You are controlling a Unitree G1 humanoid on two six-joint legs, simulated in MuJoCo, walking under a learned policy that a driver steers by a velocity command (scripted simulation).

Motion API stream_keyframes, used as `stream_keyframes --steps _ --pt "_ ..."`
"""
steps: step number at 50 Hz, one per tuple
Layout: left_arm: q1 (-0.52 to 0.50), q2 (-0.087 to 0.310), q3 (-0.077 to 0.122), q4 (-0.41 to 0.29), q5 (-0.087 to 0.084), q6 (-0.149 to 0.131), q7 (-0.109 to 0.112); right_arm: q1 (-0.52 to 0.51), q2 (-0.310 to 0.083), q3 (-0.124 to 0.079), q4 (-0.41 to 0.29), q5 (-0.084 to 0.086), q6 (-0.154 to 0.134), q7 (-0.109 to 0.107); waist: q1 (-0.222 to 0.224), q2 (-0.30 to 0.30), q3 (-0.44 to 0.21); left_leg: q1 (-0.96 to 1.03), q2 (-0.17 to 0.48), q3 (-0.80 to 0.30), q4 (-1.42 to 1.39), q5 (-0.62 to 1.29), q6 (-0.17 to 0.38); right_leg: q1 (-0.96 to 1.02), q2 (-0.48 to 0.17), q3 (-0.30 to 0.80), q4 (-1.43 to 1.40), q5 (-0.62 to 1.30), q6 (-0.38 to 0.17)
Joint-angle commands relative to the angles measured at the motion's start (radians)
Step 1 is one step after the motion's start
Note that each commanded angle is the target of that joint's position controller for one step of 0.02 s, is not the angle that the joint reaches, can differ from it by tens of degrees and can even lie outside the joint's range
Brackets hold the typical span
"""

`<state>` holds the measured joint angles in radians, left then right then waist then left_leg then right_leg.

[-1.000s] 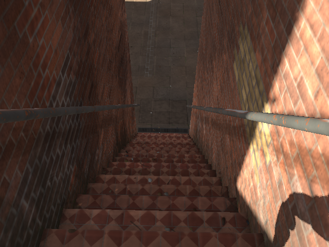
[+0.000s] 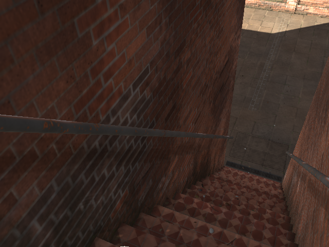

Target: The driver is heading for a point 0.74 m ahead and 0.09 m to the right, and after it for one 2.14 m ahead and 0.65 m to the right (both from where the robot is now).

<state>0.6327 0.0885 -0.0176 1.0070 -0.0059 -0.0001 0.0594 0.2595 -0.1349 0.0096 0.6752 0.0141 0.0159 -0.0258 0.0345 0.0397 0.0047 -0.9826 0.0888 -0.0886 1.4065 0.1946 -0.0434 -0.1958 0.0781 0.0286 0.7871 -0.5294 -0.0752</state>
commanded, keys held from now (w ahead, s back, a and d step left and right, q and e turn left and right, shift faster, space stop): w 0.40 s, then w+e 0.60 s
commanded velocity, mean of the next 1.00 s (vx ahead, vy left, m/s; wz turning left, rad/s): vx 0.50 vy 0.00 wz -0.21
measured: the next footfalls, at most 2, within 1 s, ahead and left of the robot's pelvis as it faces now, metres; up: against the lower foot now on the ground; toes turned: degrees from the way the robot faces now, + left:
left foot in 0.36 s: +0.32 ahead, +0.19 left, -0.23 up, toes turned +2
right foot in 0.84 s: +0.44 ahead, -0.08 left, -0.44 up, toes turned -8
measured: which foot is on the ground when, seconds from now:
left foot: up 0.00-0.34, down 0.36-0.84, up 0.86-1.00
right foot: down 0.00-0.34, up 0.36-0.82, down 0.84-1.00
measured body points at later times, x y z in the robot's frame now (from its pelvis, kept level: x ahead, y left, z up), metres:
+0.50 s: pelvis +0.27 +0.09 -0.24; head +0.27 +0.11 +0.21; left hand +0.34 +0.34 -0.38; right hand +0.19 -0.16 -0.37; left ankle +0.28 +0.18 -0.93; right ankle +0.27 -0.10 -0.79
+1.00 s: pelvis +0.49 +0.00 -0.45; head +0.52 +0.01 +0.00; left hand +0.44 +0.26 -0.59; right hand +0.60 -0.28 -0.55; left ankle +0.57 +0.13 -0.97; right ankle +0.41 -0.07 -1.14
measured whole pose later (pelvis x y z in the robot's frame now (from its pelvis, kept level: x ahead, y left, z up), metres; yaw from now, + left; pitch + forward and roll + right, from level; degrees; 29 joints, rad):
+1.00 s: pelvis +0.49 +0.00 -0.45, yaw -16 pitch +1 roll -1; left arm 0.56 0.20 0.05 1.01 0.01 0.03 0.02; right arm 0.10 -0.20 -0.06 0.79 0.02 -0.05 -0.06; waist 0.07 -0.01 0.03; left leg -0.95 0.05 -0.06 1.76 -0.32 -0.02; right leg -0.33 0.14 0.06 0.86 -0.34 -0.15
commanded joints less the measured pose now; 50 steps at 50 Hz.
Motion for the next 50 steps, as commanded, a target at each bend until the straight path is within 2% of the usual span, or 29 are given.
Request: stream_keyframes --steps 1,6,10,12,14,16,17,18,19,20,22,23,24,25,26,27,29,32,36,38,40,41,42,43,44,46,47,48,50 --pt "0.046 0.179 0.047 -0.033 -0.014 -0.001 0.035 -0.034 -0.069 -0.028 -0.048 0.01 -0.016 0.029 -0.019 -0.147 0.168 -0.096 0.045 -0.04 -0.18 0.115 0.014 -0.003 -0.225 0.345 -0.214 0.314 -0.062" --pt "0.187 0.18 0.077 -0.038 0.009 -0.023 0.029 -0.26 -0.083 -0.045 -0.119 0.02 -0.065 0.065 0.108 -0.16 0.169 -0.403 0.042 -0.121 -0.381 0.007 0.042 0.292 -0.267 0.504 -0.092 0.28 -0.146" --pt "0.024 0.153 0.071 -0.113 -0.009 -0.039 0.02 -0.142 -0.096 -0.037 -0.072 -0.044 -0.085 0.085 0.061 0.001 0.165 0.248 -0.025 0.041 -0.666 0.55 0.045 -0.241 -0.154 0.25 0.046 0.241 -0.103" --pt "-0.01 0.185 0.081 -0.115 -0.029 -0.034 -0.006 -0.176 -0.083 -0.034 -0.087 -0.003 -0.065 0.069 0.083 -0.074 0.168 0.436 -0.066 0.074 -0.773 0.474 0.034 -0.326 -0.111 0.186 0.084 0.143 -0.084" --pt "-0.136 0.226 0.096 -0.133 -0.026 -0.031 -0.013 -0.018 -0.159 -0.059 -0.034 0.019 -0.03 0.059 -0.003 -0.146 0.096 0.507 0.009 0.018 -0.87 0.497 0.053 -0.213 -0.134 0.201 0.318 0.136 -0.07" --pt "-0.271 0.225 0.093 -0.118 -0.026 -0.049 -0.03 0.486 -0.318 -0.135 0.169 -0.014 -0.041 0.067 -0.239 -0.155 -0.124 1.04 -0.03 0.159 -0.81 0.532 0.073 -0.279 -0.083 0.103 0.763 0.537 0.006" --pt "-0.33 0.222 0.106 -0.115 -0.036 -0.056 -0.027 0.64 -0.292 -0.137 0.231 -0.041 -0.058 0.065 -0.37 -0.034 -0.087 1.143 0.079 0.039 -1.114 0.528 0.155 -0.345 0.062 0.069 1.221 0.231 0.079" --pt "-0.362 0.146 0.091 -0.103 0.009 -0.057 -0.009 0.706 -0.26 -0.128 0.306 -0.053 -0.064 0.067 -0.402 0.059 0.005 1.221 0.103 0.08 -1.03 0.488 0.17 -0.554 0.187 0.067 1.539 -0.394 0.102" --pt "-0.17 0.08 0.076 -0.144 -0.004 -0.055 -0.021 0.573 -0.176 -0.048 0.269 -0.083 -0.075 0.074 -0.18 0.155 0.022 1.275 0.142 0.002 -0.689 0.809 0.17 -0.797 0.145 0.232 1.508 -0.42 0.082" --pt "0.013 0.067 0.076 -0.138 -0.033 -0.045 -0.036 0.498 -0.195 -0.059 0.259 -0.031 -0.097 0.083 -0.049 0.242 -0.025 1.265 0.248 -0.181 -0.67 0.771 0.254 -0.886 0.066 0.29 1.256 -0.235 0.047" --pt "-0.072 0.149 0.088 -0.155 -0.052 -0.028 -0.035 0.357 -0.127 -0.042 0.24 -0.027 -0.103 0.087 -0.005 0.103 -0.005 0.925 0.235 -0.171 -0.706 0.088 0.231 -0.904 -0.031 0.238 1.035 0.112 -0.003" --pt "-0.121 0.113 0.064 -0.198 -0.048 0.006 -0.039 0.274 -0.263 -0.076 0.257 -0.057 -0.082 0.056 0.069 0.109 0.022 0.653 0.364 -0.332 -0.864 -0.14 0.313 -0.808 -0.046 0.185 0.899 0.197 0.033" --pt "-0.226 0.121 0.06 -0.248 -0.042 0.026 -0.035 0.158 -0.201 -0.039 0.228 -0.07 -0.069 0.013 0.081 0.032 0.12 0.429 0.368 -0.355 -0.859 -0.189 0.311 -0.74 -0.102 0.215 0.613 0.346 0.092" --pt "-0.226 0.117 0.061 -0.221 -0.015 0.043 -0.032 0.214 -0.163 -0.011 0.246 -0.113 -0.073 -0.011 0.074 0.015 0.042 0.384 0.305 -0.3 -0.82 -0.002 0.314 -0.59 -0.076 0.182 0.656 0.461 0.124" --pt "-0.152 0.109 0.058 -0.199 -0.011 0.055 -0.03 0.21 -0.212 -0.016 0.258 -0.114 -0.084 -0.025 0.098 0.053 0.002 0.377 0.299 -0.29 -0.794 0.033 0.314 -0.531 -0.084 0.176 0.687 0.516 0.144" --pt "-0.188 0.178 0.078 -0.225 -0.011 0.054 -0.037 0.228 -0.21 -0.023 0.269 -0.053 -0.089 -0.034 0.073 0.103 -0.01 0.486 0.243 -0.233 -0.726 -0.221 0.263 -0.647 -0.09 0.24 0.564 0.697 0.139" --pt "-0.333 0.194 0.085 -0.282 -0.01 0.059 -0.05 0.258 -0.144 -0.009 0.29 -0.009 -0.083 -0.067 0.021 0.08 0.058 0.51 0.21 -0.173 -0.641 -0.518 0.209 -0.715 -0.077 0.27 0.4 0.944 0.131" --pt "-0.387 0.162 0.085 -0.304 0.014 0.061 -0.063 0.222 -0.189 -0.023 0.269 -0.006 -0.085 -0.071 0.008 0.076 0.1 0.381 0.162 -0.045 -0.601 -0.621 0.195 -0.518 -0.058 0.151 0.247 1.056 0.135" --pt "-0.514 0.17 0.094 -0.314 -0.002 0.067 -0.09 0.299 -0.175 -0.049 0.277 0.011 -0.092 -0.062 -0.102 0.04 0.179 0.449 0.174 0.004 -0.459 -0.722 0.167 -0.498 -0.07 0.107 0.064 1.046 0.12" --pt "-0.443 0.181 0.109 -0.277 0.002 0.069 -0.098 0.267 -0.214 -0.073 0.31 0.006 -0.087 -0.065 -0.067 0.198 0.156 0.54 0.247 -0.041 -0.328 -0.57 0.171 -0.512 -0.111 0.092 0.091 0.923 0.082" --pt "-0.262 0.262 0.138 -0.183 -0.005 0.065 -0.103 0.147 -0.197 -0.081 0.298 0.003 -0.087 -0.044 0.01 0.153 0.058 0.493 0.231 0.064 -0.085 -0.448 0.115 -0.278 -0.139 0.005 0.027 0.968 0.044" --pt "-0.008 0.333 0.174 -0.082 0.01 0.07 -0.098 0.054 -0.21 -0.087 0.287 0.007 -0.096 -0.025 0.135 0.066 -0.071 0.413 0.186 0.162 0.135 -0.196 0.079 0.112 -0.083 -0.101 -0.043 0.961 0.016" --pt "0.282 0.337 0.185 0.027 0.033 0.069 -0.085 -0.123 -0.267 -0.11 0.262 0.023 -0.104 -0.026 0.34 -0.068 -0.106 0.276 0.093 0.252 0.58 -0.104 0.014 0.408 -0.057 -0.164 -0.157 1.035 -0.041" --pt "0.266 0.231 0.146 0.027 0.021 0.068 -0.083 -0.147 -0.209 -0.11 0.229 0.007 -0.084 -0.047 0.372 -0.423 0.111 0.023 -0.113 0.322 1.123 -0.851 -0.016 0.358 -0.106 -0.046 -0.467 1.073 -0.143" --pt "0.112 0.237 0.097 -0.019 0.033 0.016 -0.085 0.004 -0.09 -0.086 0.113 -0.017 -0.121 -0.052 0.108 -0.762 0.085 -0.284 -0.148 0.105 0.974 -1.082 0.008 0.47 -0.159 0.238 -0.141 1.79 -0.183" --pt "0.111 0.184 0.084 0.004 0.025 0.022 -0.076 -0.004 -0.092 -0.073 0.11 -0.002 -0.11 -0.025 0.054 -0.278 -0.002 -0.399 -0.037 0.039 0.693 -0.898 0.064 0.414 -0.229 0.313 -0.069 1.201 -0.171" --pt "-0.056 0.187 0.084 -0.076 0.009 0.024 -0.066 -0.09 -0.091 -0.073 0.068 -0.005 -0.083 -0.05 0.012 0.014 -0.01 -0.316 -0.015 0.101 0.656 -0.756 0.068 0.247 -0.199 0.347 -0.125 1.066 -0.14" --pt "-0.079 0.24 0.088 -0.074 0.013 -0.008 -0.059 -0.066 -0.039 -0.055 0.035 0.029 -0.084 -0.043 -0.063 -0.047 -0.106 -0.294 0.015 -0.047 0.39 -0.537 0.069 0.124 -0.34 0.623 -0.157 0.819 -0.23" --pt "-0.267 0.119 0.046 -0.144 0.003 -0.008 0.018 -0.155 -0.102 -0.056 -0.027 -0.016 -0.072 -0.026 -0.134 0.049 -0.006 0.13 -0.016 -0.023 -0.256 -0.095 -0.011 -0.316 -0.171 0.463 -0.136 0.703 -0.186"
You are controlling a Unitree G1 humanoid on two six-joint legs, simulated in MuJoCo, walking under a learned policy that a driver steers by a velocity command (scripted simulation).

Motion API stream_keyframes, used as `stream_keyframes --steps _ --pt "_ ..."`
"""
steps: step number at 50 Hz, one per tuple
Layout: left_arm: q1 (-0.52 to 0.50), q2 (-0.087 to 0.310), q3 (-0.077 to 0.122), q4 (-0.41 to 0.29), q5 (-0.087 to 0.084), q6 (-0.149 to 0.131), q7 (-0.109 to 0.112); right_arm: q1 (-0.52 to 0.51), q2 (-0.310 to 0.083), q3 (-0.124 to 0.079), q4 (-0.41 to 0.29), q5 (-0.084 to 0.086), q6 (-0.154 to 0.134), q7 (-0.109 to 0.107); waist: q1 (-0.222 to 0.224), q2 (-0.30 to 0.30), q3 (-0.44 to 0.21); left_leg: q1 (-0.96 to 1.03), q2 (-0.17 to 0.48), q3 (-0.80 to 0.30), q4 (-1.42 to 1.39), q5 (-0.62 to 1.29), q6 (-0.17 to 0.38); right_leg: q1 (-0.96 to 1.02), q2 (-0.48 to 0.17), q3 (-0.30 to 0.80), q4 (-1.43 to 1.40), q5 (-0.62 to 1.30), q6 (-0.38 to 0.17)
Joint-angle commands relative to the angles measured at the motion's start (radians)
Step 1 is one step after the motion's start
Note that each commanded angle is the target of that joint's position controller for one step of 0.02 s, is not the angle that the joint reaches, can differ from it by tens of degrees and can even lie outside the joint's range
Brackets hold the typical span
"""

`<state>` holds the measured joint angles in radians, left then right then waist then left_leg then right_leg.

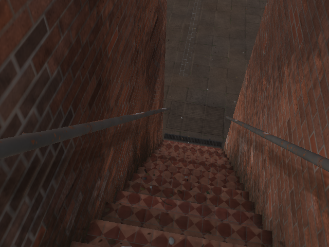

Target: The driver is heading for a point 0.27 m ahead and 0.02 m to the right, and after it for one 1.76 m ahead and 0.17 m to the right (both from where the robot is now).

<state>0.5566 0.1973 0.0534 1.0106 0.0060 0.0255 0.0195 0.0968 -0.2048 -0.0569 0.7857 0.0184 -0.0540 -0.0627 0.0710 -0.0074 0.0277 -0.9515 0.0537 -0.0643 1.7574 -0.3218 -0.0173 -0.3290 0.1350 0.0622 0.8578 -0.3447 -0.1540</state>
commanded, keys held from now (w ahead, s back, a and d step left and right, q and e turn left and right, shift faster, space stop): w+e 0.06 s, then e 0.40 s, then no key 0.30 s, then q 0.24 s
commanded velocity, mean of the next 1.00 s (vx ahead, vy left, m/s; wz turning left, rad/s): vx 0.15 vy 0.00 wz -0.34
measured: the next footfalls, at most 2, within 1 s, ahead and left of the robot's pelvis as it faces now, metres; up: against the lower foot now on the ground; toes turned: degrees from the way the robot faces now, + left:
left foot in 0.22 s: +0.24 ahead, +0.10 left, -0.25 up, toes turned -13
right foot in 0.74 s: +0.34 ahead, -0.33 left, -0.25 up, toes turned -19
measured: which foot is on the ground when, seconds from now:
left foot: up 0.00-0.20, down 0.22-1.00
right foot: down 0.00-0.22, up 0.24-0.72, down 0.74-0.92, up 0.94-1.00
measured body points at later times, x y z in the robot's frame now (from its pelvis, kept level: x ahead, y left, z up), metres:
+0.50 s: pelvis +0.19 +0.01 -0.24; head +0.19 +0.01 +0.21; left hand +0.47 +0.15 -0.31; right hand +0.03 -0.18 -0.39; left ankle +0.20 +0.11 -0.95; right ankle +0.29 -0.19 -0.78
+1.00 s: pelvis +0.28 -0.12 -0.26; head +0.32 -0.17 +0.18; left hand +0.60 -0.05 -0.34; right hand +0.07 -0.27 -0.40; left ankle +0.22 +0.05 -0.95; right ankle +0.34 -0.33 -0.95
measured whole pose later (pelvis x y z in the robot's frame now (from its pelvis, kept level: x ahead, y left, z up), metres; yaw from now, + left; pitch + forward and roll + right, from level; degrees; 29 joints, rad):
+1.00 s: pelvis +0.28 -0.12 -0.26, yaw -17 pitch +2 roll +1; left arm -0.10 0.18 0.03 0.73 -0.03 0.02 -0.02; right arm 0.62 -0.16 -0.03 0.89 0.01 -0.02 -0.06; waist -0.19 0.04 0.10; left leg -0.25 -0.04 -0.13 0.89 -0.66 0.00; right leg -0.65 -0.02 0.15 0.88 -0.19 0.06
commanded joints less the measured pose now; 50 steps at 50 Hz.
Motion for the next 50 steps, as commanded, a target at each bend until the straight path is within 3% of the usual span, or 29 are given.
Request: stream_keyframes --steps 1,3,4,6,8,10,11,12,13,14,15,16,18,20,24,27,31,34,37,38,39,40,41,43,44,45,47,49,50 --pt "-0.246 0.093 -0.001 -0.164 -0.005 -0.044 0.081 0.162 -0.037 -0.009 -0.033 -0.024 -0.025 0.021 -0.218 0.089 -0.08 0.503 -0.033 0.003 -0.601 0.65 -0.036 -0.414 -0.153 0.366 -0.176 0.454 -0.091" --pt "-0.157 0.136 0.021 -0.139 -0.04 -0.076 0.102 0.183 -0.115 -0.028 -0.001 -0.018 -0.059 0.071 -0.158 0.06 -0.117 0.495 -0.067 -0.032 -0.768 0.975 -0.023 -0.258 -0.104 0.325 -0.016 0.135 -0.061" --pt "-0.14 0.067 0.012 -0.138 -0.072 -0.083 0.112 0.107 -0.088 -0.015 -0.053 -0.024 -0.049 0.067 -0.138 0.16 -0.014 0.577 -0.08 0.006 -1.058 1.153 -0.047 -0.348 -0.026 0.225 0.071 -0.036 -0.015" --pt "-0.007 0.006 0.005 -0.096 -0.07 -0.068 0.118 -0.011 -0.001 0.013 -0.156 -0.023 -0.019 0.05 -0.009 0.058 0.058 0.582 -0.07 -0.025 -1.418 1.08 -0.062 -0.213 0.017 0.25 0.13 -0.047 -0.012" --pt "-0.05 -0.052 -0.014 -0.055 -0.026 -0.045 0.099 0.281 -0.066 -0.025 -0.078 -0.01 -0.014 0.075 -0.109 -0.139 0.023 0.702 -0.018 -0.112 -1.346 1.099 -0.047 -0.203 -0.007 0.393 0.335 0.155 -0.034" --pt "-0.172 -0.037 -0.02 -0.069 -0.042 -0.033 0.06 0.624 -0.139 -0.068 0.066 -0.029 -0.02 0.097 -0.289 -0.148 -0.029 0.994 0.018 -0.091 -1.317 1.069 -0.002 -0.337 0.046 0.358 0.648 0.296 0.009" --pt "-0.219 -0.06 -0.017 -0.054 -0.061 -0.034 0.033 0.829 -0.161 -0.075 0.166 -0.04 -0.007 0.086 -0.399 0.011 -0.071 1.264 0.141 -0.132 -1.344 1.047 0.044 -0.546 0.138 0.266 1.103 0.085 0.094" --pt "-0.066 -0.098 -0.016 -0.082 -0.07 -0.044 0.022 0.77 -0.094 -0.023 0.149 -0.016 0.005 0.081 -0.294 0.347 -0.018 1.371 0.247 -0.162 -1.146 1.651 0.086 -0.818 0.293 0.223 1.56 -0.638 0.125" --pt "0.103 -0.05 -0.008 -0.152 -0.091 -0.052 0.016 0.575 -0.15 -0.006 0.135 -0.01 0.007 0.097 -0.053 0.577 -0.119 1.393 0.389 -0.398 -1.04 1.89 0.29 -0.91 0.136 0.257 1.508 -0.659 0.156" --pt "-0.01 0.004 -0.002 -0.17 -0.07 -0.032 0.021 0.536 -0.037 0.025 0.121 0.01 0.005 0.105 -0.074 0.3 -0.061 1.252 0.363 -0.329 -1.087 1.59 0.305 -0.974 0.06 0.211 1.393 -0.529 0.169" --pt "-0.125 0.021 0.0 -0.226 -0.066 -0.017 0.048 0.481 -0.059 0.026 0.129 -0.02 -0.004 0.113 -0.076 0.103 -0.042 1.083 0.378 -0.36 -1.166 1.272 0.344 -0.96 0.015 0.164 1.423 -0.403 0.158" --pt "-0.153 -0.031 -0.02 -0.266 -0.073 0.008 0.062 0.382 -0.209 -0.007 0.137 -0.051 -0.001 0.1 -0.011 0.12 -0.023 0.895 0.493 -0.587 -1.268 0.989 0.44 -0.913 -0.049 0.165 1.381 -0.338 0.185" --pt "-0.44 -0.022 -0.033 -0.372 -0.044 0.059 0.079 0.344 -0.112 0.032 0.1 -0.096 0.02 0.032 -0.067 -0.056 0.11 0.617 0.414 -0.5 -1.313 0.542 0.333 -0.989 -0.074 0.236 1.234 -0.089 0.21" --pt "-0.368 -0.011 -0.025 -0.4 -0.01 0.095 0.063 0.259 -0.075 0.081 0.047 -0.085 0.049 -0.025 -0.003 -0.034 0.131 0.362 0.262 -0.269 -1.218 0.679 0.285 -0.763 -0.034 0.152 1.004 0.222 0.251" --pt "-0.351 -0.048 -0.045 -0.443 -0.047 0.078 0.021 0.28 -0.112 0.091 0.027 -0.05 0.07 -0.023 -0.01 0.049 -0.011 0.489 0.164 -0.107 -1.198 0.491 0.193 -0.529 -0.125 0.084 0.648 0.542 0.227" --pt "-0.507 0.028 -0.024 -0.474 -0.024 0.081 0.009 0.509 -0.112 0.061 0.079 -0.03 0.061 -0.031 -0.194 0.105 -0.009 0.832 0.173 -0.122 -1.106 0.181 0.206 -0.705 -0.145 0.176 0.41 0.59 0.223" --pt "-0.701 0.067 -0.002 -0.467 -0.072 0.034 -0.046 0.599 -0.131 -0.001 0.101 -0.05 0.048 -0.033 -0.266 0.133 0.116 0.945 0.26 -0.349 -1.114 -0.056 0.274 -0.914 -0.15 0.298 0.189 0.389 0.196" --pt "-0.662 0.04 -0.002 -0.401 -0.07 0.024 -0.059 0.523 -0.111 -0.011 0.071 -0.024 0.046 -0.028 -0.2 0.105 0.148 0.768 0.286 -0.369 -1.07 -0.098 0.246 -0.773 -0.162 0.215 0.204 0.412 0.191" --pt "-0.502 0.067 0.007 -0.302 -0.077 0.021 -0.072 0.343 -0.106 -0.011 0.029 -0.012 0.061 -0.02 -0.114 0.103 0.077 0.388 0.126 -0.096 -0.945 -0.318 0.114 -0.143 -0.173 -0.004 -0.03 0.493 0.206" --pt "-0.347 0.087 0.014 -0.218 -0.063 0.029 -0.066 0.392 -0.039 0.007 0.012 -0.023 0.078 0.002 -0.102 0.016 -0.039 0.379 0.001 0.073 -0.809 -0.386 -0.003 0.075 -0.12 -0.038 -0.178 0.427 0.237" --pt "-0.268 0.188 0.037 -0.174 -0.025 0.044 -0.052 0.497 -0.013 0.023 0.021 -0.042 0.092 0.021 -0.123 -0.349 -0.043 0.404 -0.133 0.275 -0.6 -0.486 -0.091 0.036 -0.162 0.172 -0.542 0.122 0.274" --pt "-0.23 0.254 0.044 -0.146 -0.005 0.041 -0.054 0.57 0.0 0.015 0.035 -0.01 0.106 0.045 -0.162 -0.529 -0.065 0.366 -0.148 0.25 -0.487 -0.503 -0.1 0.071 -0.297 0.435 -0.67 -0.169 0.205" --pt "-0.376 0.207 0.027 -0.204 -0.018 0.045 -0.058 0.641 0.012 0.024 0.073 0.014 0.11 0.062 -0.226 -0.476 -0.057 0.388 -0.143 0.195 -0.711 -0.454 -0.049 0.074 -0.315 0.455 -0.652 -0.25 0.192" --pt "-0.852 0.148 0.02 -0.374 -0.028 0.042 -0.06 0.905 0.013 0.04 0.22 -0.072 0.097 0.081 -0.443 -0.273 -0.058 0.711 -0.139 0.248 -1.057 -0.176 0.024 -0.077 -0.178 0.088 -0.432 0.038 0.328" --pt "-0.968 0.057 0.003 -0.437 -0.047 0.035 -0.059 0.835 0.029 0.031 0.222 -0.05 0.069 0.083 -0.419 -0.024 0.004 0.702 -0.072 0.047 -1.041 -0.145 0.051 -0.123 -0.141 -0.029 -0.228 0.222 0.315" --pt "-0.929 0.054 0.004 -0.423 -0.065 0.011 -0.051 0.699 0.021 0.034 0.174 -0.016 0.047 0.065 -0.35 0.045 0.044 0.864 -0.015 -0.132 -0.991 0.041 0.103 -0.33 -0.172 0.046 -0.146 0.261 0.276" --pt "-0.893 0.063 0.005 -0.413 -0.038 -0.033 -0.03 0.656 -0.124 -0.013 0.116 0.004 0.023 0.004 -0.308 0.238 0.015 1.237 0.045 -0.417 -0.936 0.451 0.199 -0.78 -0.145 0.111 0.007 0.006 0.244" --pt "-0.939 0.047 -0.003 -0.419 -0.027 -0.066 -0.037 0.745 -0.122 -0.03 0.13 -0.014 0.03 -0.027 -0.331 0.183 -0.047 1.357 0.104 -0.539 -0.909 0.55 0.239 -0.977 -0.184 0.171 0.059 0.011 0.195" --pt "-0.931 0.016 -0.028 -0.463 -0.017 -0.063 -0.055 0.678 -0.086 -0.028 0.101 -0.009 0.055 -0.052 -0.295 0.031 -0.024 1.204 0.054 -0.504 -0.929 0.303 0.21 -0.839 -0.188 0.151 -0.152 0.363 0.172"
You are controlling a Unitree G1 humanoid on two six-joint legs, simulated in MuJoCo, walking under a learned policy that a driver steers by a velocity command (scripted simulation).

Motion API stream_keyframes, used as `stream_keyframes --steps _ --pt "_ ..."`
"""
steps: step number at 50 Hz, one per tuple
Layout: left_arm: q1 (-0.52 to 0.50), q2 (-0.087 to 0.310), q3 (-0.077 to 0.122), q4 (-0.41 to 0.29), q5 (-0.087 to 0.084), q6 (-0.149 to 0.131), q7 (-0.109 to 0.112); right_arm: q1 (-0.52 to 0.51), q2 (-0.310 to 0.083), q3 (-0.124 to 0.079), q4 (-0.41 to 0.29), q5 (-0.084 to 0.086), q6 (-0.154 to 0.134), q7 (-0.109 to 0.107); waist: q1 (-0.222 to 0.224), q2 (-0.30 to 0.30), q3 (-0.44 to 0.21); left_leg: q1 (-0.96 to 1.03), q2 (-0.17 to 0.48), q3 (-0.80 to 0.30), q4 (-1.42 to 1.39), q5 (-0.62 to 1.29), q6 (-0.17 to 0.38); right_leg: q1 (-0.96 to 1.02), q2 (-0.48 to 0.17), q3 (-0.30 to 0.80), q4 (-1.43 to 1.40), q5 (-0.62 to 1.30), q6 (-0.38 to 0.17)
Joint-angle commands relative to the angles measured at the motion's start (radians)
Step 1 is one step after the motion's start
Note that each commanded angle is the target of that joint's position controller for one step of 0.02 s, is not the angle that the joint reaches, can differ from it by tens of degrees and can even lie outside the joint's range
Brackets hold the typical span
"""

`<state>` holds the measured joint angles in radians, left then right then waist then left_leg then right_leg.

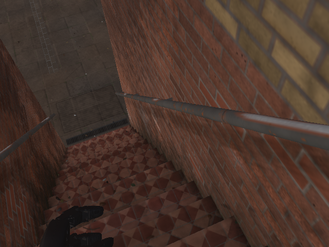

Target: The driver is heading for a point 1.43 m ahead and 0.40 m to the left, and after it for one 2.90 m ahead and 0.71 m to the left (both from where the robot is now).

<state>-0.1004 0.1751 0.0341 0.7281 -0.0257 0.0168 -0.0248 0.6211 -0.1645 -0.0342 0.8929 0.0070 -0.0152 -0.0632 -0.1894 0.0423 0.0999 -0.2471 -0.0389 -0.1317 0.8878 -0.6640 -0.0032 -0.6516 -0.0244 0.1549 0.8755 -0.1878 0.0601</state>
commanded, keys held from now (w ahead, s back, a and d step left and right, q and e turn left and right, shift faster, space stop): q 0.62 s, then w+q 0.26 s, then w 0.10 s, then w+e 0.02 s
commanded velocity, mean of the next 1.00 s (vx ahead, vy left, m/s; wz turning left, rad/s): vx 0.10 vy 0.00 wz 0.51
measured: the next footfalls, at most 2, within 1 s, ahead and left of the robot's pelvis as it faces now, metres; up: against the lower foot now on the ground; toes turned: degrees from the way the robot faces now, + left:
right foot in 0.18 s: +0.19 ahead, -0.17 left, -0.23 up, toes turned +8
left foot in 0.62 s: +0.13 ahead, +0.12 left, -0.23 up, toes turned +19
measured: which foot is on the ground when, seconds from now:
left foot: down 0.00-0.18, up 0.20-0.60, down 0.62-1.00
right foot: up 0.00-0.16, down 0.18-0.62, up 0.64-1.00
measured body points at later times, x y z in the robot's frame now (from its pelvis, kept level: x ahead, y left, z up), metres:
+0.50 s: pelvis +0.08 -0.04 -0.19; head +0.10 -0.04 +0.26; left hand -0.01 +0.22 -0.32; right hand +0.36 -0.19 -0.27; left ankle +0.12 +0.13 -0.73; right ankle +0.15 -0.17 -0.91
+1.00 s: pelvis +0.15 +0.05 -0.19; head +0.10 +0.10 +0.25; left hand +0.12 +0.33 -0.33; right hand +0.30 -0.16 -0.29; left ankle +0.09 +0.11 -0.91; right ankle +0.34 -0.09 -0.81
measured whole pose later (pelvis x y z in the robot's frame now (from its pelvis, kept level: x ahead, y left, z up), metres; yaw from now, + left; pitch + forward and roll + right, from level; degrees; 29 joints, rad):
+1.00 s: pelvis +0.15 +0.05 -0.19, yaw +33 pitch -1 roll -5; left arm 0.27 0.28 0.08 0.69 0.02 0.04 0.01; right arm 0.50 -0.18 0.04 0.75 0.01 0.03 -0.07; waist -0.01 -0.08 -0.04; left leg -0.29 -0.09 -0.22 0.74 -0.41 0.07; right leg -0.72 0.01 0.11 1.19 0.27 0.09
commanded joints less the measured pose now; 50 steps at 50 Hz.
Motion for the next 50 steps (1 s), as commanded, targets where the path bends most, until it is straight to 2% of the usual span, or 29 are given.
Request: stream_keyframes --steps 1,3,6,7,9,10,11,12,13,14,15,16,17,18,22,24,27,28,29,30,31,32,33,34,36,38,43,47,50 --pt "-0.133 -0.003 -0.024 -0.124 0.039 -0.052 -0.03 0.036 -0.068 -0.028 -0.026 0.006 0.029 -0.056 0.047 -0.067 -0.112 0.066 0.075 -0.313 -0.055 0.389 0.155 -0.01 -0.019 0.048 -0.361 0.567 -0.046" --pt "0.218 -0.002 0.011 -0.015 0.023 -0.01 -0.039 -0.104 -0.124 -0.041 -0.035 0.012 0.032 -0.037 0.169 -0.037 -0.132 -0.33 0.036 -0.256 -0.043 0.172 0.139 0.528 0.033 -0.005 -0.351 0.804 -0.03" --pt "0.342 0.08 0.036 0.005 0.033 0.0 -0.004 -0.225 -0.093 -0.039 -0.073 -0.002 0.047 -0.007 0.241 0.062 -0.13 -0.323 -0.032 -0.208 0.28 0.251 0.079 0.656 -0.043 -0.03 -0.466 0.83 0.002" --pt "0.312 0.078 0.037 -0.025 0.032 0.012 0.009 -0.196 -0.09 -0.038 -0.091 0.033 0.039 -0.015 0.241 0.035 -0.08 -0.212 -0.068 -0.161 0.379 0.2 0.043 0.564 -0.078 -0.039 -0.764 0.728 -0.005" --pt "0.649 0.152 0.052 0.095 0.052 0.029 0.022 -0.06 -0.022 -0.032 0.025 0.032 0.038 0.018 0.325 -0.052 -0.145 -0.553 -0.148 -0.111 0.847 -0.071 -0.018 0.976 -0.207 -0.076 -0.656 0.875 -0.007" --pt "0.732 0.184 0.026 0.149 0.069 0.007 0.004 -0.055 0.019 -0.031 0.05 0.058 0.04 0.026 0.351 -0.133 -0.143 -0.792 -0.231 -0.118 1.219 -0.329 -0.04 1.106 -0.28 -0.036 -0.364 1.432 0.004" --pt "0.604 0.185 0.0 0.149 0.055 -0.007 -0.035 0.109 0.077 -0.018 0.012 0.06 0.045 0.033 0.138 -0.321 -0.211 -0.823 -0.129 -0.182 1.194 -0.262 -0.051 1.037 -0.386 0.019 -0.178 1.704 -0.087" --pt "0.429 0.248 0.02 0.201 -0.009 -0.025 -0.056 0.07 0.081 0.01 -0.091 0.044 0.051 0.017 -0.001 -0.441 -0.269 -0.748 0.048 -0.117 1.089 -0.09 -0.032 0.759 -0.519 0.283 -0.366 0.697 -0.351" --pt "0.361 0.178 0.009 0.157 0.009 -0.039 -0.048 -0.068 0.021 -0.001 -0.112 0.026 0.065 -0.004 0.061 -0.255 -0.192 -0.754 0.02 -0.053 1.2 -0.002 -0.035 0.612 -0.479 0.292 -0.489 0.45 -0.357" --pt "0.324 0.178 0.004 0.105 0.07 -0.036 -0.028 -0.19 -0.041 -0.02 -0.129 0.031 0.086 -0.03 0.135 -0.137 -0.163 -0.754 -0.064 0.008 1.327 0.066 -0.046 0.561 -0.42 0.224 -0.574 0.388 -0.288" --pt "0.353 0.128 -0.026 0.083 0.095 -0.04 -0.032 -0.234 -0.12 -0.039 -0.116 0.047 0.097 -0.057 0.169 -0.043 -0.109 -0.721 -0.093 -0.019 1.212 0.249 -0.046 0.435 -0.335 0.057 -0.494 0.764 -0.271" --pt "0.322 0.209 -0.016 0.111 0.085 -0.028 0.006 -0.255 -0.069 -0.027 -0.178 0.023 0.112 -0.072 0.11 -0.227 -0.122 -0.771 -0.065 -0.092 1.173 0.311 -0.055 0.402 -0.398 0.099 -0.453 0.657 -0.287" --pt "0.346 0.113 -0.056 0.103 0.085 -0.008 0.028 -0.316 -0.071 -0.02 -0.219 0.038 0.107 -0.067 0.132 -0.222 -0.104 -0.794 -0.072 -0.063 1.245 0.363 -0.066 0.36 -0.33 0.014 -0.439 0.644 -0.256" --pt "0.371 0.193 -0.038 0.118 0.085 0.004 0.053 -0.309 -0.015 -0.006 -0.252 0.053 0.114 -0.052 0.094 -0.341 -0.141 -0.796 -0.048 -0.068 1.246 0.351 -0.09 0.325 -0.4 0.125 -0.434 0.518 -0.305" --pt "0.384 0.173 -0.065 0.043 0.034 0.047 0.145 -0.44 -0.005 0.014 -0.383 0.039 0.135 -0.019 0.124 -0.241 -0.063 -0.836 -0.014 -0.017 0.918 0.574 -0.145 0.266 -0.307 0.007 -0.357 0.064 -0.278" --pt "0.372 0.248 -0.037 0.017 0.033 0.044 0.172 -0.543 0.003 0.042 -0.455 0.032 0.128 0.003 0.149 -0.246 -0.094 -0.6 0.065 0.08 0.551 0.646 -0.13 0.253 -0.264 -0.048 -0.46 -0.108 -0.233" --pt "0.395 0.304 0.02 -0.011 0.018 0.048 0.123 -0.467 -0.082 0.001 -0.425 0.061 0.11 0.035 0.176 -0.211 -0.126 -0.045 0.024 0.222 0.122 0.439 -0.04 0.124 -0.26 -0.108 -0.495 -0.357 -0.194" --pt "0.293 0.334 0.025 -0.072 0.037 0.018 0.107 -0.398 -0.131 -0.018 -0.383 0.045 0.116 0.038 0.122 -0.222 -0.155 0.153 -0.016 0.294 0.474 0.692 -0.069 -0.053 -0.288 -0.128 -0.468 -0.201 -0.191" --pt "0.263 0.336 0.042 -0.039 -0.02 0.059 0.1 -0.323 -0.086 -0.007 -0.408 0.07 0.123 0.054 0.073 -0.349 -0.084 -0.02 0.087 0.107 -0.154 0.23 0.07 0.166 -0.241 -0.172 -0.387 -0.424 -0.157" --pt "0.429 0.264 0.044 -0.023 -0.017 0.065 0.112 -0.222 -0.109 -0.022 -0.343 0.067 0.106 0.046 0.104 -0.123 -0.105 0.163 0.0 0.222 -0.192 0.22 0.088 0.147 -0.217 -0.186 -0.275 -0.447 -0.16" --pt "0.462 0.232 0.031 0.005 -0.004 0.068 0.105 -0.129 -0.131 -0.031 -0.302 0.061 0.109 0.056 0.076 0.053 -0.045 0.294 0.047 0.078 -0.301 0.16 0.136 -0.023 -0.18 -0.22 0.076 -0.482 -0.128" --pt "0.353 0.179 0.018 -0.152 0.018 0.053 0.083 -0.108 -0.332 -0.065 -0.307 0.051 0.09 0.07 0.146 0.41 0.076 0.356 0.258 -0.659 -0.45 0.328 0.271 -0.548 -0.036 -0.177 0.423 -0.767 -0.059" --pt "0.129 0.28 0.059 -0.185 -0.031 0.005 0.079 -0.02 -0.373 -0.081 -0.313 -0.006 0.039 0.097 -0.003 0.219 0.021 0.335 0.351 -0.957 -0.664 0.072 0.309 -0.647 0.03 0.101 0.552 -0.634 -0.069" --pt "0.099 0.207 0.047 -0.188 -0.038 -0.008 0.075 -0.036 -0.32 -0.066 -0.281 -0.015 0.011 0.095 0.045 0.144 0.033 0.317 0.365 -0.922 -0.687 -0.111 0.323 -0.688 0.04 0.19 0.526 -0.462 -0.068" --pt "0.208 0.214 0.064 -0.112 -0.005 0.016 0.083 -0.17 -0.244 -0.032 -0.283 0.013 0.063 0.055 0.164 0.183 0.039 0.094 0.285 -0.684 -0.649 -0.28 0.226 -0.58 0.021 0.09 0.545 -0.213 -0.019" --pt "0.414 0.199 0.076 -0.012 -0.018 0.046 0.064 -0.345 -0.194 -0.001 -0.312 -0.026 0.093 0.046 0.295 0.228 -0.025 -0.246 0.168 -0.41 -0.606 -0.013 0.165 -0.258 0.041 -0.041 0.779 -0.004 0.03" --pt "0.372 0.104 0.045 -0.08 0.038 0.06 0.04 -0.262 -0.109 0.062 -0.259 0.034 0.078 0.018 0.261 -0.021 -0.082 -0.252 0.114 -0.306 -0.458 0.17 0.19 -0.169 0.032 -0.097 0.767 0.248 0.047" --pt "0.264 0.18 0.069 -0.132 0.051 0.004 0.033 -0.094 -0.198 0.033 -0.174 0.004 0.044 -0.025 0.171 0.094 -0.109 0.064 0.149 -0.35 -0.377 0.273 0.199 -0.213 0.001 -0.001 0.323 0.521 0.044" --pt "0.244 0.185 0.074 -0.146 0.04 -0.002 0.032 -0.109 -0.193 0.012 -0.176 -0.001 0.006 -0.005 0.178 0.112 -0.04 0.08 0.156 -0.387 -0.274 0.348 0.244 -0.276 -0.001 0.047 0.224 0.483 0.02"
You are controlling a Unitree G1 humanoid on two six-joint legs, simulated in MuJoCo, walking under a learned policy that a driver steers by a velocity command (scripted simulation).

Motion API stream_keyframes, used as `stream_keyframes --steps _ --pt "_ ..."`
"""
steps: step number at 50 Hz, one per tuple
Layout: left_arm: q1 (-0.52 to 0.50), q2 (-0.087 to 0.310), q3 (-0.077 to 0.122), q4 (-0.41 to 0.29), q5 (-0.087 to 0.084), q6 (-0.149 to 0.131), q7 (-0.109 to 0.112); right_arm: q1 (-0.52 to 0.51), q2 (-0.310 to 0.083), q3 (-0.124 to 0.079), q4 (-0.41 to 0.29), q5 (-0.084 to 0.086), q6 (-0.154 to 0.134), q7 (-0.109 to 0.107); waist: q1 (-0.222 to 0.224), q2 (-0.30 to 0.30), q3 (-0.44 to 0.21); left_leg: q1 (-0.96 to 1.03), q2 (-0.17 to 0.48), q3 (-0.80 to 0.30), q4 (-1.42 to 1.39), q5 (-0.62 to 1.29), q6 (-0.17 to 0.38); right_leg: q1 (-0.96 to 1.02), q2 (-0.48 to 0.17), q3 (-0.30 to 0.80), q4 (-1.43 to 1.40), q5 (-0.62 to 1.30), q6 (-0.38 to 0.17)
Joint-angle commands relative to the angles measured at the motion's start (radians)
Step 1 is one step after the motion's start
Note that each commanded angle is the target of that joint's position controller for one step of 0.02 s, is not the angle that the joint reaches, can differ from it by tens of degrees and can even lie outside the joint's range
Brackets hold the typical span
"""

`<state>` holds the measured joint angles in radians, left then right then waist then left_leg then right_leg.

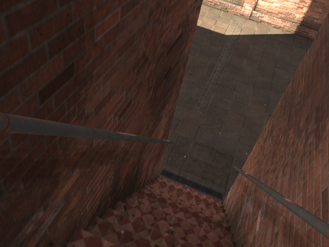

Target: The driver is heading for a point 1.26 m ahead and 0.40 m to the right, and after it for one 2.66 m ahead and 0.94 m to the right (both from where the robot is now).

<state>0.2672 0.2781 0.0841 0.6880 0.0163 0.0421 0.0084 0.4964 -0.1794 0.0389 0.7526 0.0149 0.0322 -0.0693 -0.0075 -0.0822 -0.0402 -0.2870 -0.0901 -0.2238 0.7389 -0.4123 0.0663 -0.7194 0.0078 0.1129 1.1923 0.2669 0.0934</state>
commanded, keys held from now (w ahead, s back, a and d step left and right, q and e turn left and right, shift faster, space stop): w+e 0.98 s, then w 0.02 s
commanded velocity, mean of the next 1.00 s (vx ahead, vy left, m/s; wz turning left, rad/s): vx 0.47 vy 0.00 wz -0.38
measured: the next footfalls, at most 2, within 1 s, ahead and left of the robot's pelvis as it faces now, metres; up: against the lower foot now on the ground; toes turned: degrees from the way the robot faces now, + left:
right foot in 0.32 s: +0.16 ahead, -0.19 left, -0.23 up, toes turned +9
left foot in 0.76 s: +0.47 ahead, -0.02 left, -0.46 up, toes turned -26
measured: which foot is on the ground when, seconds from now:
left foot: down 0.00-0.30, up 0.32-0.74, down 0.76-1.00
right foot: up 0.00-0.30, down 0.32-0.76, up 0.78-1.00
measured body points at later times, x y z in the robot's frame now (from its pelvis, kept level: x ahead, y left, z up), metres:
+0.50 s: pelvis +0.18 -0.10 -0.24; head +0.21 -0.10 +0.21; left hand +0.14 +0.14 -0.37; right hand +0.31 -0.32 -0.35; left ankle +0.29 +0.02 -0.79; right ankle +0.12 -0.19 -0.95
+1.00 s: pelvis +0.45 -0.13 -0.48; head +0.43 -0.13 -0.03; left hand +0.67 +0.04 -0.59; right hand +0.25 -0.29 -0.62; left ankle +0.43 -0.01 -1.18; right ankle +0.51 -0.36 -1.06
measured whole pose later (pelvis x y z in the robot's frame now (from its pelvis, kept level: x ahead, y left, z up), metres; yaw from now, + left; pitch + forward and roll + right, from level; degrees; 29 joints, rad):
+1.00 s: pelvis +0.45 -0.13 -0.48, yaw -28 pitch -1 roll +2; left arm 0.27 0.21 0.05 0.75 -0.03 0.05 0.04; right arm 0.61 -0.21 -0.01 0.96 -0.02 -0.05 -0.01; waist -0.01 -0.01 -0.04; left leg -0.21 -0.04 0.06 0.76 -0.54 0.03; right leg -0.98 0.03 0.21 1.38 0.18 0.00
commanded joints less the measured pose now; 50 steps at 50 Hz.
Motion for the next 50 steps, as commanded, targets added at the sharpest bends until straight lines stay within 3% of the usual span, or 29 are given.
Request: stream_keyframes --steps 1,5,11,13,15,16,17,18,19,20,21,22,23,24,26,28,31,32,34,35,37,38,39,40,42,43,45,47,50 --pt "-0.076 0.079 0.026 -0.081 0.009 -0.016 -0.001 0.029 -0.146 -0.062 -0.021 0.0 -0.048 0.0 0.004 0.21 0.112 0.05 0.171 -0.246 -0.08 0.04 0.187 -0.16 -0.029 0.095 -0.193 0.093 -0.017" --pt "-0.039 0.04 0.002 -0.074 0.032 -0.013 -0.031 -0.037 -0.107 -0.054 -0.045 0.003 -0.052 0.019 0.0 0.197 0.105 -0.193 0.122 -0.139 0.103 0.063 0.18 0.111 -0.001 0.032 -0.398 0.252 -0.042" --pt "-0.076 0.035 0.004 -0.097 -0.023 -0.021 -0.062 -0.09 -0.153 -0.057 -0.078 -0.021 -0.02 0.037 -0.095 0.235 0.135 -0.193 0.143 -0.179 0.292 0.17 0.198 0.249 -0.001 0.005 -0.747 -0.127 -0.13" --pt "0.146 0.036 0.02 -0.009 -0.048 -0.022 -0.058 -0.146 -0.152 -0.06 -0.049 -0.011 -0.023 0.007 0.015 0.208 0.112 -0.251 0.192 -0.22 0.491 0.197 0.185 0.412 -0.054 -0.008 -0.852 -0.157 -0.184" --pt "0.462 0.012 0.022 0.126 -0.035 -0.019 -0.047 -0.137 -0.078 -0.047 -0.005 0.004 -0.047 0.024 0.129 0.085 -0.021 -0.447 0.129 0.025 0.983 0.176 0.093 0.883 -0.074 -0.055 -0.897 0.002 -0.25" --pt "0.59 0.011 0.009 0.154 -0.036 -0.002 -0.054 -0.149 -0.019 -0.042 0.018 -0.011 -0.056 0.046 0.21 -0.051 -0.063 -0.667 0.015 0.196 1.517 -0.26 0.001 1.076 -0.158 0.012 -0.717 0.096 -0.311" --pt "0.436 0.202 0.049 0.157 -0.057 -0.009 -0.073 -0.051 -0.042 -0.038 -0.108 0.023 -0.069 0.04 0.011 -0.222 -0.08 -0.896 -0.004 0.279 1.501 -0.429 -0.112 1.103 -0.212 0.395 -0.655 -0.099 -0.436" --pt "0.386 0.235 0.072 0.103 -0.092 0.0 -0.063 -0.211 -0.082 -0.048 -0.172 0.052 -0.068 0.013 0.086 -0.264 -0.044 -0.96 0.036 0.24 1.376 -0.392 -0.138 1.028 -0.251 0.597 -0.812 -0.48 -0.51" --pt "0.493 0.041 0.017 0.072 -0.054 0.007 -0.048 -0.509 -0.165 -0.068 -0.156 0.012 -0.068 -0.002 0.32 -0.009 0.099 -0.974 0.059 0.242 1.543 -0.421 -0.12 0.861 -0.137 0.327 -0.675 -0.146 -0.439" --pt "0.448 0.019 -0.001 0.086 -0.035 0.002 -0.037 -0.426 -0.031 -0.049 -0.202 -0.004 -0.071 -0.007 0.171 0.009 0.072 -0.996 0.09 0.268 1.527 -0.337 -0.112 0.828 -0.043 0.312 -0.619 -0.084 -0.403" --pt "0.347 0.137 0.035 0.082 -0.06 -0.004 -0.023 -0.341 0.021 -0.022 -0.269 0.005 -0.084 0.005 0.04 -0.108 0.049 -1.014 0.114 0.202 1.36 -0.372 -0.116 0.745 -0.127 0.584 -0.663 -0.19 -0.512" --pt "0.338 0.078 0.015 0.11 -0.057 -0.035 0.005 -0.332 -0.021 -0.04 -0.246 0.068 -0.093 0.022 0.018 -0.124 0.067 -1.113 0.196 0.03 1.009 -0.008 -0.117 0.717 -0.2 0.704 -0.658 -0.579 -0.474" --pt "0.327 -0.035 -0.015 0.104 -0.055 -0.037 0.009 -0.346 -0.036 -0.049 -0.221 0.061 -0.089 0.028 0.023 -0.036 0.083 -1.055 0.187 0.064 0.919 0.135 -0.125 0.652 -0.137 0.656 -0.641 -0.566 -0.444" --pt "0.215 -0.093 -0.045 0.06 -0.053 -0.024 0.037 -0.357 -0.018 -0.042 -0.228 -0.011 -0.081 0.025 -0.029 0.116 0.103 -0.768 0.147 0.109 0.547 0.468 -0.16 0.378 -0.057 0.535 -0.605 -0.379 -0.408" --pt "0.225 -0.033 -0.025 0.098 -0.035 -0.026 0.053 -0.28 0.019 -0.048 -0.167 -0.044 -0.108 0.058 -0.025 0.073 0.007 -0.193 0.066 0.199 0.548 0.801 -0.145 0.069 -0.039 0.502 -0.591 -0.015 -0.361" --pt "0.265 -0.009 -0.021 0.123 -0.082 -0.044 0.072 -0.288 -0.088 -0.09 -0.159 -0.023 -0.131 0.078 -0.013 0.022 -0.011 -0.421 0.085 0.08 0.295 0.933 -0.094 0.377 0.034 0.433 -0.387 -0.281 -0.331" --pt "0.363 -0.093 -0.039 0.154 -0.105 -0.057 0.097 -0.514 -0.087 -0.086 -0.25 -0.044 -0.134 0.079 0.105 0.086 0.127 -0.421 0.045 0.074 -0.209 1.06 -0.109 0.411 0.157 0.393 -0.259 -0.491 -0.271" --pt "0.399 -0.139 -0.051 0.201 -0.092 -0.057 0.1 -0.534 -0.041 -0.084 -0.267 -0.051 -0.138 0.081 0.144 0.06 0.121 -0.159 -0.008 0.136 -0.292 1.161 -0.122 0.239 0.218 0.369 -0.264 -0.474 -0.254" --pt "0.401 -0.154 -0.066 0.216 -0.053 -0.034 0.089 -0.431 -0.027 -0.105 -0.279 -0.003 -0.117 0.087 0.154 -0.029 0.144 -0.034 0.013 0.091 -0.385 0.96 -0.135 0.242 0.242 0.442 -0.171 -0.421 -0.295" --pt "0.345 -0.16 -0.065 0.235 -0.043 -0.033 0.073 -0.266 -0.024 -0.114 -0.228 -0.012 -0.122 0.112 0.075 -0.09 0.081 0.161 0.016 0.058 -0.185 1.056 -0.118 0.13 0.253 0.51 -0.059 -0.421 -0.307" --pt "0.175 -0.108 -0.057 0.18 -0.072 -0.036 0.045 0.083 -0.086 -0.145 -0.113 0.003 -0.115 0.085 -0.137 0.064 0.053 0.377 0.194 0.03 -0.559 1.128 -0.051 0.102 0.272 0.422 0.342 -0.369 -0.248" --pt "0.207 -0.098 -0.051 0.186 -0.088 -0.037 0.05 0.229 -0.064 -0.146 -0.045 0.001 -0.108 0.081 -0.145 0.208 0.045 0.621 0.322 -0.001 -0.612 1.318 0.005 -0.135 0.322 0.319 0.705 -0.712 -0.192" --pt "0.262 -0.142 -0.058 0.191 -0.058 -0.051 0.012 0.373 -0.076 -0.124 0.021 0.006 -0.105 0.106 -0.163 0.379 -0.09 1.015 0.433 0.007 -0.051 1.708 0.089 -0.474 0.375 0.267 1.128 -1.332 -0.185" --pt "0.385 -0.108 -0.065 0.132 -0.074 -0.063 -0.006 0.27 -0.118 -0.11 0.016 0.019 -0.106 0.119 -0.047 0.497 -0.142 1.02 0.518 -0.111 0.076 1.79 0.194 -0.6 0.268 0.288 1.15 -1.268 -0.169" --pt "0.266 -0.035 -0.053 0.107 -0.073 -0.051 -0.004 0.169 -0.128 -0.102 0.029 0.013 -0.102 0.149 -0.029 0.165 -0.101 0.662 0.5 -0.113 -0.091 1.136 0.24 -0.557 0.11 0.162 1.01 -1.028 -0.162" --pt "0.248 -0.086 -0.067 0.059 -0.072 -0.029 0.009 0.103 -0.24 -0.127 0.073 0.012 -0.103 0.147 0.048 0.157 -0.042 0.407 0.612 -0.312 -0.205 0.767 0.328 -0.514 0.037 0.104 0.974 -0.946 -0.125" --pt "0.043 -0.096 -0.068 0.019 -0.084 0.031 0.052 0.021 -0.1 -0.08 0.08 -0.052 -0.104 0.109 0.027 0.029 0.17 0.02 0.503 -0.258 -0.272 0.374 0.214 -0.565 0.005 0.189 0.729 -0.603 -0.111" --pt "0.12 -0.112 -0.065 0.017 -0.036 0.044 0.043 -0.166 -0.052 -0.034 0.039 -0.037 -0.098 0.054 0.138 0.045 0.224 -0.407 0.298 0.03 -0.23 0.474 0.112 -0.141 0.01 0.103 0.206 -0.168 -0.082" --pt "0.159 -0.056 -0.029 0.069 -0.036 -0.002 0.004 -0.076 -0.161 -0.069 0.092 -0.024 -0.128 0.033 0.11 0.16 0.14 -0.314 0.257 0.061 -0.189 0.245 0.066 0.041 0.0 0.127 -0.048 0.331 -0.101"
Velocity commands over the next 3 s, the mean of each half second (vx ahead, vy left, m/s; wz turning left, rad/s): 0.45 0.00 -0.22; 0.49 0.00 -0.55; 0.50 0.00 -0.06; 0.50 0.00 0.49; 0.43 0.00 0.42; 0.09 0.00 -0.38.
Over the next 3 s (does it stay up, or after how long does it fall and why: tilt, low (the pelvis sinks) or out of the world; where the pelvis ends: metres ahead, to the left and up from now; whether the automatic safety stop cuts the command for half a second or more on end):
stays up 1.25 -0.40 -1.40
